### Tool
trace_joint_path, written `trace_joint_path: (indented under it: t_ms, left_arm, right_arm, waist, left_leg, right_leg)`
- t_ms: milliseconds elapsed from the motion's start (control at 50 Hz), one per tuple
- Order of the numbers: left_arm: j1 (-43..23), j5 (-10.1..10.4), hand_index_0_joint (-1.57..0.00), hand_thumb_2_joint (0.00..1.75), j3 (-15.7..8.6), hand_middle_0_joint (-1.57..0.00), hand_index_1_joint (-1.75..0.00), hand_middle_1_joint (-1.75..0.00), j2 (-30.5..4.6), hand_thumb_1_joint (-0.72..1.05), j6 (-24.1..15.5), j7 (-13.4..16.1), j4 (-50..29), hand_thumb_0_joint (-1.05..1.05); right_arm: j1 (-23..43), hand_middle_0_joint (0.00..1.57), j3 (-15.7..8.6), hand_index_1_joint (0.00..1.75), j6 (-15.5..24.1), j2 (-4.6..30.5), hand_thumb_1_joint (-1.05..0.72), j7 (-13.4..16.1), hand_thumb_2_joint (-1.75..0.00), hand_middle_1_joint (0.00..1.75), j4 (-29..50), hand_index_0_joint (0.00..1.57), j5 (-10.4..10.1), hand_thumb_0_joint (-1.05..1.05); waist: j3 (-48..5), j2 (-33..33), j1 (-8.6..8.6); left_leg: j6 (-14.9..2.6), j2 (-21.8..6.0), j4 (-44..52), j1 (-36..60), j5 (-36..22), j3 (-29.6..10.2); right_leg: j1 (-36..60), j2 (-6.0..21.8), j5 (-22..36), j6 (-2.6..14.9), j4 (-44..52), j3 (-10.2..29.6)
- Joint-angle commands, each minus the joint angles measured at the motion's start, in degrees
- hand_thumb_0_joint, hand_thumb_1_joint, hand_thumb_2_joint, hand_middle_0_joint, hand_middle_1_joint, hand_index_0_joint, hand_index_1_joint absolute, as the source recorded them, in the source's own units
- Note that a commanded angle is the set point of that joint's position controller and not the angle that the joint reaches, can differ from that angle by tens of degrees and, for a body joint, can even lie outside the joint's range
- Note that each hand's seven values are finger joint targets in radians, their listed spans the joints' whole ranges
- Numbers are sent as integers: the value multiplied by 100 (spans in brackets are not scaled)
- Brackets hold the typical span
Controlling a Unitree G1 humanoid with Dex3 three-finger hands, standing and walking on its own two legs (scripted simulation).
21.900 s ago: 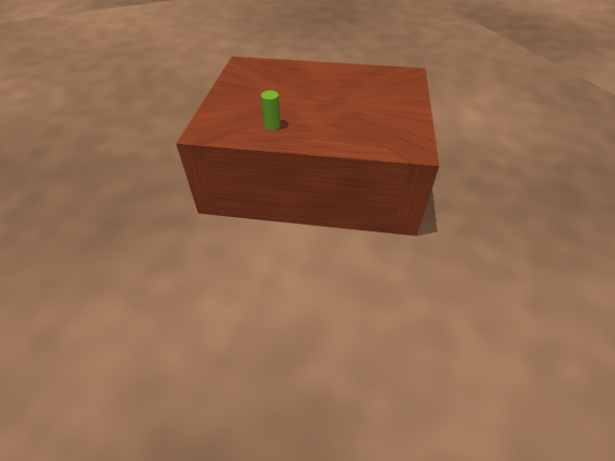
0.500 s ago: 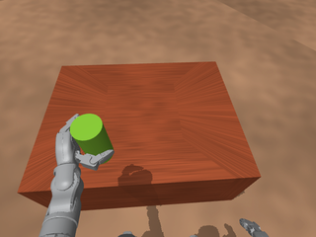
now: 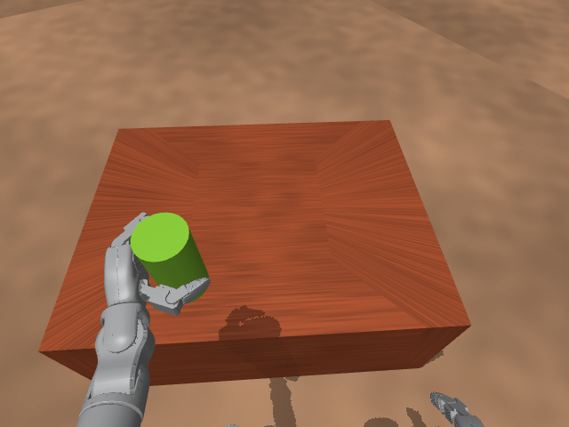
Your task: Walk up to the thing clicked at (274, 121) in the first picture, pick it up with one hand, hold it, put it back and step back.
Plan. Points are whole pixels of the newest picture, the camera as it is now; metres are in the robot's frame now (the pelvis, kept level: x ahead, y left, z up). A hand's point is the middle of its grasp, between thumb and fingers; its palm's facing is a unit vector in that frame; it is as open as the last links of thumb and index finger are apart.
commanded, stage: hold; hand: left
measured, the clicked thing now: (174, 261) +0.33 +0.16 +0.06
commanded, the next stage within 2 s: none
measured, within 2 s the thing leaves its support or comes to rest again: neither
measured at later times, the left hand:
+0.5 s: hand (169, 273) +0.32 +0.17 +0.05, palm faces +0.20 -0.98 -0.03, open 10.2 cm
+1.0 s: hand (168, 270) +0.33 +0.17 +0.05, palm faces +0.20 -0.98 -0.03, open 10.2 cm
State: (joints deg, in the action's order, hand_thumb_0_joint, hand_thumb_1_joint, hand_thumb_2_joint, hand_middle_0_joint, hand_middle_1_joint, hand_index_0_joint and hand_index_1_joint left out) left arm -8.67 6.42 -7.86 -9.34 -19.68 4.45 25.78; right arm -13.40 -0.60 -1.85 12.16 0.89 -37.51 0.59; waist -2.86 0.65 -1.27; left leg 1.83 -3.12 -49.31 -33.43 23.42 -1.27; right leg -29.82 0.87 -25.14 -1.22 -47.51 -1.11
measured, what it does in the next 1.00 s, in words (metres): stands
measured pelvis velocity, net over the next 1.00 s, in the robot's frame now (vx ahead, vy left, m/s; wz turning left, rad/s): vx -0.01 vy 0.00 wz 0.00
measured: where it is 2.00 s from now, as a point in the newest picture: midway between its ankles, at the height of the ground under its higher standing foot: outside the picture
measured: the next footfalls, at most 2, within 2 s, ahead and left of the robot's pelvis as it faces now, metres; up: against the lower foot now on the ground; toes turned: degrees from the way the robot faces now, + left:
none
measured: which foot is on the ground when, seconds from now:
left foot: down 0.00-1.00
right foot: down 0.00-1.00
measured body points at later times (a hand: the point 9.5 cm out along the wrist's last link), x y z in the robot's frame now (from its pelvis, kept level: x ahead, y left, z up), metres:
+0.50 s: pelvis -0.01 +0.00 +0.00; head +0.03 +0.00 +0.45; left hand +0.30 +0.22 +0.05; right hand +0.12 -0.25 -0.11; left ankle +0.01 +0.14 -0.70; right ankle -0.01 -0.13 -0.70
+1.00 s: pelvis -0.01 +0.00 +0.00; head +0.03 +0.00 +0.45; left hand +0.31 +0.22 +0.05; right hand +0.12 -0.25 -0.11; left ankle +0.01 +0.14 -0.70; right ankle -0.01 -0.13 -0.70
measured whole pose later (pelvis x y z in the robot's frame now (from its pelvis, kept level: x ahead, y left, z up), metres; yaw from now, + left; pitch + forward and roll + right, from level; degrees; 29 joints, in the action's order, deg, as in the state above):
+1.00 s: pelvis -0.01 +0.00 +0.00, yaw +0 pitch +6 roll -1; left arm -8.2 6.9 -8.1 -9.5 -19.4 3.7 26.1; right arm -12.8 -0.5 -1.1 12.3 1.5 -38.1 0.2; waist -2.1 0.5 -1.2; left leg 1.8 -2.8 -47.3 -31.7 21.7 -1.2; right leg -28.4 1.1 -23.8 -1.2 -46.2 -1.0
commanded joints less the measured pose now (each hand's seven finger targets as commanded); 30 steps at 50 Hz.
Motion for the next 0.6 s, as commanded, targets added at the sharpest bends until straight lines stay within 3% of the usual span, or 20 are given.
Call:
trace_joint_path:
  t_ms: [0,20,80,140,200,240,280,300,360,380,400,480,560,580]
  left_arm:
    - [-1570,107,-135,128,-224,-133,-149,-149,-620,16,-518,-8,-1434,0]
    - [-1744,102,-135,128,-281,-132,-148,-148,-742,18,-570,28,-1834,0]
    - [-1523,91,-135,128,-117,-132,-148,-149,-472,16,-500,18,-1341,0]
    - [-1895,56,-134,129,-316,-131,-148,-149,-788,19,-569,36,-1642,0]
    - [-1848,89,-134,129,-386,-131,-148,-149,-840,16,-649,23,-1765,0]
    - [-1532,153,-135,130,-185,-132,-150,-151,-480,18,-604,-33,-1279,0]
    - [-1833,135,-134,131,-352,-132,-150,-150,-712,18,-647,-38,-1383,0]
    - [-1895,110,-134,129,-311,-132,-149,-149,-816,17,-655,-54,-1617,0]
    - [-1647,109,-134,129,-108,-131,-148,-149,-609,17,-634,-98,-1453,0]
    - [-1754,126,-133,130,-216,-131,-148,-148,-696,19,-641,-80,-1623,0]
    - [-1695,145,-134,130,-155,-131,-148,-148,-614,19,-617,-97,-1483,0]
    - [-1560,174,-134,131,-353,-132,-149,-150,-700,15,-593,-52,-1300,0]
    - [-1797,125,-133,132,-279,-131,-149,-149,-744,21,-665,-34,-1714,0]
    - [-1598,127,-133,132,-286,-130,-148,-149,-692,21,-638,-34,-1540,0]
  right_arm:
    - [201,20,-282,30,239,765,-92,33,-90,30,748,20,-25,0]
    - [152,20,-282,30,237,744,-92,37,-90,30,710,20,-14,0]
    - [211,20,-251,30,254,716,-92,39,-90,30,704,20,-8,0]
    - [264,20,-291,30,265,771,-92,34,-90,30,750,20,-22,0]
    - [239,20,-263,30,257,745,-92,34,-90,30,730,20,-22,0]
    - [308,20,-245,30,282,737,-92,44,-90,30,748,20,-29,0]
    - [287,20,-278,30,303,761,-92,41,-91,30,689,20,-25,0]
    - [330,20,-266,30,295,755,-92,59,-91,30,717,20,-30,0]
    - [339,20,-240,30,310,751,-92,58,-90,30,710,20,-19,0]
    - [280,20,-262,30,318,761,-91,62,-90,30,682,20,-29,0]
    - [301,20,-246,30,324,753,-92,61,-91,30,691,20,-31,0]
    - [398,20,-241,30,317,753,-92,54,-91,30,717,20,-52,0]
    - [332,20,-228,30,311,722,-92,58,-91,30,711,20,-31,0]
    - [298,20,-225,30,314,716,-91,61,-91,30,685,20,-27,0]
  waist:
    - [-1630,64,-14]
    - [-1743,34,-6]
    - [-1387,-29,-77]
    - [-1607,150,-24]
    - [-1708,163,14]
    - [-1398,-88,-61]
    - [-1554,13,-65]
    - [-1709,66,-12]
    - [-1443,93,-107]
    - [-1672,106,-47]
    - [-1613,41,-68]
    - [-1274,-35,1]
    - [-1512,76,-17]
    - [-1549,0,-2]
  left_leg:
    - [-162,199,575,1089,-1758,133]
    - [-161,186,604,1108,-1764,114]
    - [-173,214,654,923,-1461,145]
    - [-148,196,712,1086,-1419,103]
    - [-143,209,711,1113,-1464,129]
    - [-166,214,698,980,-1362,128]
    - [-164,224,678,968,-1258,135]
    - [-174,235,690,1081,-1332,153]
    - [-159,241,717,1094,-1244,160]
    - [-153,224,731,1203,-1340,140]
    - [-159,226,727,1138,-1339,129]
    - [-157,223,818,934,-1065,123]
    - [-156,243,791,1033,-1147,158]
    - [-160,241,752,1050,-1281,160]
  right_leg:
    - [591,-158,2076,77,626,-97]
    - [671,-166,2108,81,621,-113]
    - [507,-148,1884,69,686,-92]
    - [528,-164,1753,102,667,-115]
    - [621,-154,1803,106,649,-93]
    - [499,-157,1763,80,679,-99]
    - [512,-130,1691,79,685,-74]
    - [596,-110,1766,63,737,-42]
    - [457,-131,1665,75,740,-58]
    - [524,-138,1730,89,724,-72]
    - [573,-136,1728,81,740,-91]
    - [472,-150,1434,90,796,-108]
    - [550,-129,1546,88,779,-75]
    - [625,-128,1681,76,762,-71]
